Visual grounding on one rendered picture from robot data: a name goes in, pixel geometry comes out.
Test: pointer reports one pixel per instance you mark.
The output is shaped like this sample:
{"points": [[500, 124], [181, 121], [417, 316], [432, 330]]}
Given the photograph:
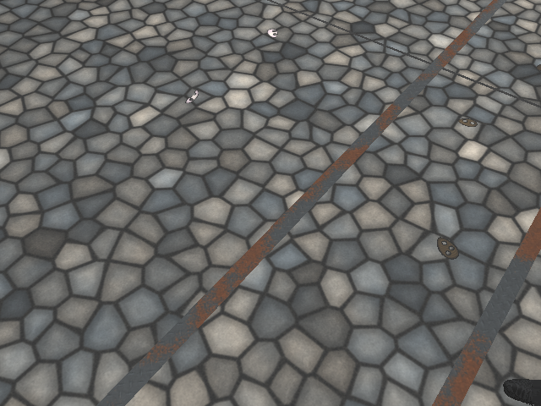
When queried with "right robot hand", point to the right robot hand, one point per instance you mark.
{"points": [[524, 390]]}

